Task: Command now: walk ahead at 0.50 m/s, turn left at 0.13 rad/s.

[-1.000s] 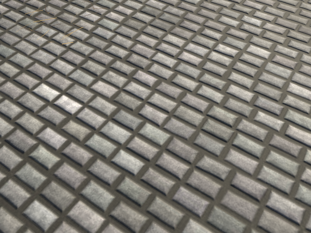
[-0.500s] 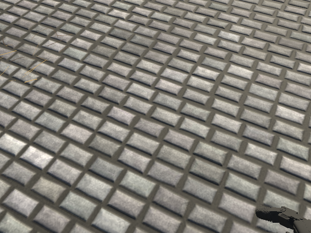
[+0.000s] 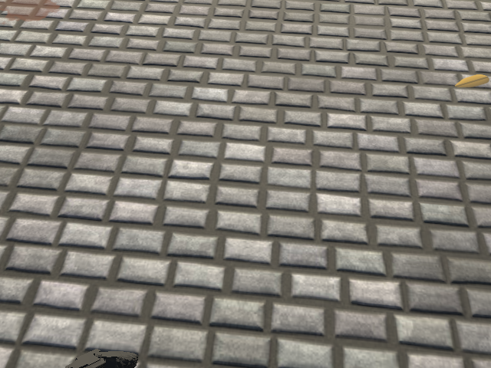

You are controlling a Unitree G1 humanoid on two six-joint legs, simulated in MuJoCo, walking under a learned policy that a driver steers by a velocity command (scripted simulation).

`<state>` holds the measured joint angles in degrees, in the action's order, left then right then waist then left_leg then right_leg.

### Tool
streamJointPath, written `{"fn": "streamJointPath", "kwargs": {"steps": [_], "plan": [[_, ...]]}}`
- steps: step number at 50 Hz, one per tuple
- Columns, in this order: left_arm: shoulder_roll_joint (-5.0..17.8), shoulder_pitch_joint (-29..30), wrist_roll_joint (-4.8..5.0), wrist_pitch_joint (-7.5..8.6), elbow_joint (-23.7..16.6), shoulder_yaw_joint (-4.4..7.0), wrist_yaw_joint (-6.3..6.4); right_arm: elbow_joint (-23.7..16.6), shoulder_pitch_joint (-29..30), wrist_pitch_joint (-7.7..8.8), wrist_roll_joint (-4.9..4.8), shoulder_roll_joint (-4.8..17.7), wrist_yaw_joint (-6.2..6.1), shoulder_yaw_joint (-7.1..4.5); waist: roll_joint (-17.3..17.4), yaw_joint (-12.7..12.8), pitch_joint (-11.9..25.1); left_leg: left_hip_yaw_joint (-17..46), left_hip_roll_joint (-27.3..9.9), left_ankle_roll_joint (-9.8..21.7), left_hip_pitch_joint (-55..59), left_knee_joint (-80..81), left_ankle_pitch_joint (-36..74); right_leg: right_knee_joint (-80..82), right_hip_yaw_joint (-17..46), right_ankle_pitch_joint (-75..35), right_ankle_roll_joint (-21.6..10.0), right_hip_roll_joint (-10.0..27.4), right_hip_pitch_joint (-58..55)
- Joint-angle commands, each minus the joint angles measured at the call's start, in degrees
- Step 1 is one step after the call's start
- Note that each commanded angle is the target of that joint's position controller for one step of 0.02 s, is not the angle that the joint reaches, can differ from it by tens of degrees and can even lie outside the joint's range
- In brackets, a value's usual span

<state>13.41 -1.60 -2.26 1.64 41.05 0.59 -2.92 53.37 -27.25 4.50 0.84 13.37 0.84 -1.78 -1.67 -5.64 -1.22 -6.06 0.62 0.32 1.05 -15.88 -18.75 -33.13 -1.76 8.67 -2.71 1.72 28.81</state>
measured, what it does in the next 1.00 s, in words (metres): walks ahead, turning left: right foot, then left foot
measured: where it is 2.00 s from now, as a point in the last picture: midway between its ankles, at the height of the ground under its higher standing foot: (151, 264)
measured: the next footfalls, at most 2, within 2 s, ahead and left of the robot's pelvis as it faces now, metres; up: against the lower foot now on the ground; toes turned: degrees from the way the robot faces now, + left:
right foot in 0.04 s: +0.16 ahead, -0.10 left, +0.00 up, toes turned -1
left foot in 0.56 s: +0.40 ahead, +0.15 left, +0.00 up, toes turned +23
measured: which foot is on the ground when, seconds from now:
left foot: down 0.00-0.04, up 0.06-0.54, down 0.56-1.00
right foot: up 0.00-0.02, down 0.04-0.58, up 0.60-1.00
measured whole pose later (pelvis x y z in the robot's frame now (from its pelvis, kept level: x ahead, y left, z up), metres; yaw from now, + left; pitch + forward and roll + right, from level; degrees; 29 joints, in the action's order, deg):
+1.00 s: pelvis +0.48 +0.13 +0.00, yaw +29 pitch +1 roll +1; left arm 14.4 -5.7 -1.9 1.1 43.7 1.9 -1.9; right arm 50.3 -23.5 3.7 0.7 14.7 0.1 -3.2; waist -2.8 -3.5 -2.0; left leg 5.1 8.2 6.9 2.9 -11.6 -15.0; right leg -39.2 -1.7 0.5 0.2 5.1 36.5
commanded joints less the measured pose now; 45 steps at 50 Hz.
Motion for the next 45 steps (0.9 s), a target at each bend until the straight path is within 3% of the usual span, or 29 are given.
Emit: {"fn": "streamJointPath", "kwargs": {"steps": [1,2,3,4,5,6,8,13,17,22,25,27,28,29,30,31,32,33,35,36,40,45], "plan": [[6.79,-11.09,-0.71,2.16,0.49,2.3,1.59,-1.88,1.2,-0.04,-0.47,10.28,-0.35,-2.11,4.17,9.5,4.15,7.36,-10.91,7.2,-6.25,-13.02,40.15,7.85,-1.56,-0.18,-2.42,-2.93,-20.14],[10.73,-20.65,-2.0,2.75,2.46,3.51,2.51,-3.58,2.09,0.2,-0.95,7.96,-0.25,-1.34,-0.51,13.44,11.37,5.39,-7.8,5.85,-15.49,-27.03,27.11,9.16,8.2,4.98,-4.8,6.72,-34.52],[16.81,-23.93,-2.37,2.51,2.47,4.91,3.25,-6.06,-2.14,0.18,-2.03,0.61,-0.14,0.3,-13.47,11.95,17.84,1.48,0.78,3.46,-34.59,-45.21,-9.06,13.55,31.61,7.44,-9.87,24.07,-48.75],[14.91,-23.36,-0.26,1.81,2.53,4.85,3.31,-4.57,-0.83,-0.77,-0.72,7.63,-0.99,-1.72,-6.54,12.57,16.2,8.06,0.15,4.36,-37.75,-51.97,-11.16,16.0,35.48,8.87,-10.95,24.18,-42.76],[10.69,-18.52,0.22,1.79,2.4,3.63,3.21,-4.87,2.08,-1.01,-0.64,7.69,-0.83,-2.19,-3.8,10.0,8.06,9.8,-2.44,4.85,-38.9,-52.42,-6.5,17.19,26.82,8.15,-9.48,20.9,-36.21],[7.38,-15.26,0.53,2.23,2.36,2.82,2.97,-4.71,3.42,-1.08,-0.73,6.02,-0.51,-1.93,-3.54,8.49,3.53,9.3,-4.17,4.55,-37.75,-50.19,-2.78,19.65,20.07,4.13,-7.95,18.0,-30.07],[4.5,-12.92,0.79,3.04,2.88,2.09,3.18,-3.82,3.31,-2.4,0.46,5.13,0.15,-2.24,-5.21,5.93,0.34,8.64,-5.52,3.46,-34.4,-47.96,0.59,22.45,11.5,-1.4,-5.26,13.92,-23.75],[5.4,-16.21,1.34,4.85,5.49,2.84,3.5,-6.2,9.62,-4.06,1.0,2.75,1.74,-2.35,-2.89,4.83,-1.2,7.71,-6.3,2.03,-39.55,-47.02,8.44,25.2,2.39,-10.8,-6.13,13.68,-23.76],[5.0,-18.17,1.05,4.7,7.29,2.84,3.57,-9.27,17.86,-4.02,0.98,1.81,2.66,-1.67,-2.72,5.87,-3.47,5.75,-6.24,1.53,-40.92,-36.06,16.06,25.41,-4.27,-13.09,-5.88,12.25,-24.14],[7.79,-21.58,0.99,4.13,9.41,3.63,4.06,-12.93,26.12,-3.97,1.36,2.39,3.55,-1.06,-2.23,7.69,-4.96,0.59,-4.68,4.35,-36.58,-23.61,15.57,23.49,-9.01,-19.05,-4.86,14.1,-28.89],[9.79,-22.03,0.8,3.07,10.24,4.08,4.45,-13.37,25.03,-4.09,1.62,3.65,3.1,-1.62,-3.16,6.44,-2.81,-2.65,-0.55,7.52,-31.1,-20.72,7.82,14.62,-11.97,-39.66,-3.7,14.55,-33.75],[11.59,-21.81,0.78,1.86,10.31,4.52,4.53,-10.93,15.6,-3.54,1.72,5.59,2.33,-2.83,-3.17,2.26,3.37,-3.44,4.08,10.4,-19.6,-17.68,3.51,-2.16,-13.32,-48.25,-3.09,14.1,-33.4],[11.42,-21.28,0.79,1.55,9.55,4.38,4.38,-7.82,6.07,-3.04,2.28,8.1,1.48,-4.13,0.06,-2.05,8.81,0.0,3.85,12.54,-5.85,-13.62,4.5,-16.78,-14.14,-38.56,-1.31,12.7,-25.68],[5.69,-22.97,1.63,1.82,6.07,3.02,3.7,-7.53,2.36,-3.06,2.56,15.25,0.52,-6.11,11.12,-1.29,14.91,24.41,-12.6,18.52,11.78,-11.14,-2.73,-37.11,-14.06,-3.86,1.81,6.97,-4.29],[7.1,-19.06,1.22,2.45,2.79,3.48,3.02,-9.03,3.27,-3.59,0.41,18.29,0.36,-6.64,12.8,-0.49,18.96,50.63,-21.13,23.92,16.68,-1.18,1.72,-49.0,-2.8,23.16,3.87,-2.93,9.19],[8.31,-12.6,1.02,2.82,1.44,3.62,2.79,-8.25,4.51,-4.06,-0.12,16.89,-0.03,-6.33,5.44,-1.03,11.46,41.71,-19.25,21.95,12.95,0.01,5.46,-48.95,2.96,17.58,3.22,0.81,15.11],[7.14,-12.59,1.56,3.5,1.5,3.05,2.69,-7.95,7.29,-3.93,-0.42,13.82,-0.46,-5.56,3.42,1.27,4.94,34.13,-17.67,20.11,4.65,0.22,11.04,-44.41,2.68,12.09,2.79,3.2,14.04],[6.8,-13.89,1.29,3.55,2.55,3.06,2.83,-8.17,10.06,-3.59,-0.39,11.23,-0.65,-4.83,1.19,4.1,1.66,28.71,-14.11,17.26,-2.04,0.84,17.0,-38.8,2.88,10.0,2.68,4.97,10.18],[6.5,-16.55,-0.53,1.6,3.33,3.03,2.73,-8.78,13.13,-2.69,-0.92,8.68,-0.72,-3.9,2.46,7.32,1.63,22.49,-9.71,15.47,-9.02,1.91,24.16,-34.08,3.24,9.11,3.82,5.88,3.31],[6.22,-16.64,-0.78,0.73,3.19,3.03,2.51,-8.76,12.53,-2.02,-1.0,8.67,-0.53,-3.83,2.57,7.6,2.36,21.71,-8.77,15.76,-9.85,2.04,27.03,-33.24,2.72,8.95,4.39,5.48,2.52],[5.46,-9.69,-0.54,-0.45,0.6,2.85,2.15,-7.81,8.06,-1.28,-0.86,10.56,-0.34,-4.3,3.48,5.87,0.12,21.55,-6.89,15.11,-10.79,4.66,22.93,-24.79,1.88,2.14,6.09,5.16,7.35],[4.79,-1.82,-0.05,0.04,-1.07,2.31,1.52,-5.82,2.49,-0.64,-0.78,8.69,-0.56,-3.42,5.07,2.26,-1.2,19.21,-7.23,12.07,-3.02,5.55,27.09,-11.26,0.95,-8.17,4.96,4.54,10.93]]}}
